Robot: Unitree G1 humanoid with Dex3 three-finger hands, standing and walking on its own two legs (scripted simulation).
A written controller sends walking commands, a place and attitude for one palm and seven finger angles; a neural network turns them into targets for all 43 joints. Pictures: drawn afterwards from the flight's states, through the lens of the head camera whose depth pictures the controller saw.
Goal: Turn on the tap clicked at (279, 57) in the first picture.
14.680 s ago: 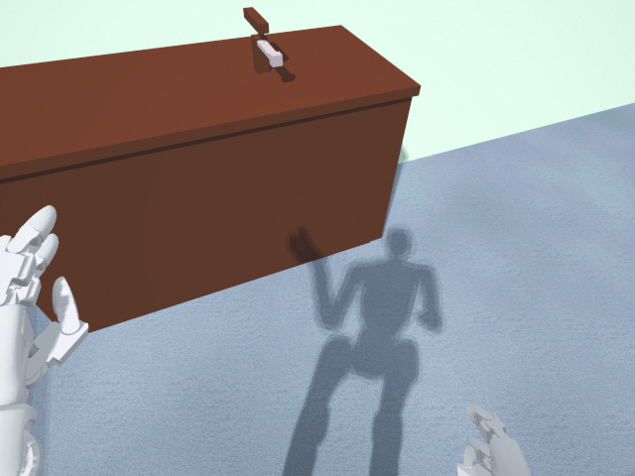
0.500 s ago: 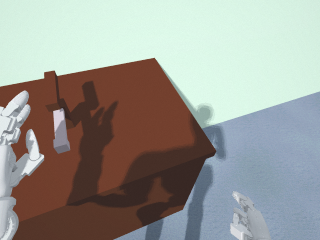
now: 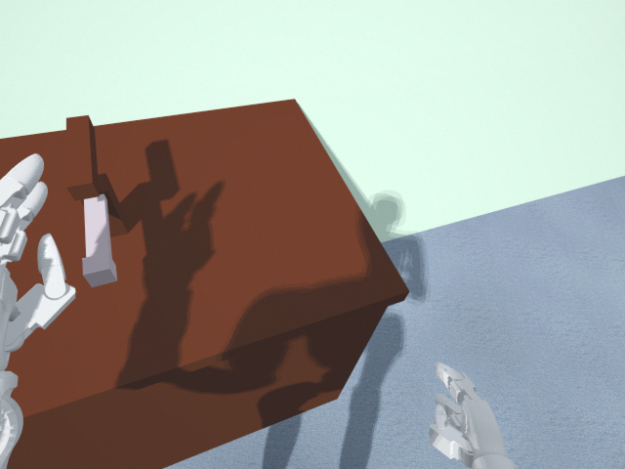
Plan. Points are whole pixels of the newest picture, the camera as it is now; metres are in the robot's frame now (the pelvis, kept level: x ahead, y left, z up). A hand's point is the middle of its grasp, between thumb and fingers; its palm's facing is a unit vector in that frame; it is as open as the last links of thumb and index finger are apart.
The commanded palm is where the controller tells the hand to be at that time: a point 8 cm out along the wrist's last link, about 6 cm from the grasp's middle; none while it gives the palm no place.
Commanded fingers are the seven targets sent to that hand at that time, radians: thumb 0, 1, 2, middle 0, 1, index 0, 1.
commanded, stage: shuffle to correct the standing spot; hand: left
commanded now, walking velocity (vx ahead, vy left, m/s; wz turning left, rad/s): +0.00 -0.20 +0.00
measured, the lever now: (100, 269) +0.31 +0.29 +0.07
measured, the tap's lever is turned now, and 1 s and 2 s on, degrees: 0 0 0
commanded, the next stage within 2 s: come to a stop and stand still in 0.16 s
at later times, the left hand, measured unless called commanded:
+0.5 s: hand (99, 302) +0.23 +0.22 +0.16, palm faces +0.36 -0.86 -0.37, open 7.4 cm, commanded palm +0.16 +0.26 +0.18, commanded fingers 0.00 0.90 0.90 -0.20 -0.30 -0.20 -0.30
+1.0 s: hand (39, 289) +0.23 +0.27 +0.16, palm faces +0.40 -0.85 -0.35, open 7.4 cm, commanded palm +0.17 +0.30 +0.18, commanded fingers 0.00 0.90 0.90 -0.20 -0.30 -0.20 -0.30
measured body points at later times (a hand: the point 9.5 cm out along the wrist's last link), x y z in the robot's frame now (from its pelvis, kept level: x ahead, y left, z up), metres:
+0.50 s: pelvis +0.01 -0.03 +0.00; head +0.04 -0.01 +0.45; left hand +0.20 +0.26 +0.18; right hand +0.18 -0.27 -0.08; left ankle +0.02 +0.10 -0.74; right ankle +0.00 -0.10 -0.74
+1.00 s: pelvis +0.02 +0.02 +0.00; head +0.04 +0.05 +0.45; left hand +0.20 +0.32 +0.18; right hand +0.22 -0.19 -0.07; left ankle +0.02 +0.10 -0.74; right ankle +0.00 -0.10 -0.74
